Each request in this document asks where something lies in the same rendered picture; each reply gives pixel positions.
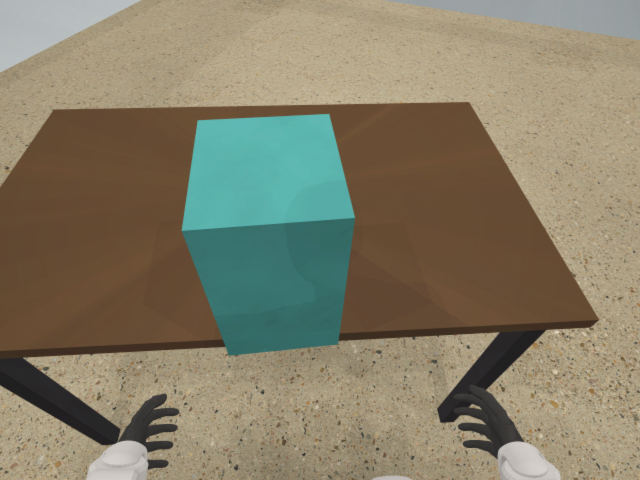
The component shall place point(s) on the robot right forearm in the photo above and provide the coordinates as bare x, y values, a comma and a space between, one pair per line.
522, 461

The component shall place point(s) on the table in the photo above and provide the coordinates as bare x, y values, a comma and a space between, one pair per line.
93, 259

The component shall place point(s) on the robot left forearm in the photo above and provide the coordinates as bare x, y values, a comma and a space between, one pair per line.
125, 460

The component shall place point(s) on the robot left hand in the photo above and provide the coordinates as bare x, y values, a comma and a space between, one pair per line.
138, 430

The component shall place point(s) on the carton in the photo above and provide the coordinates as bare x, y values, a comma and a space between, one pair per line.
269, 222

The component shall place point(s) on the robot right hand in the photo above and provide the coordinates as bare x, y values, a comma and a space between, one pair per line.
499, 428

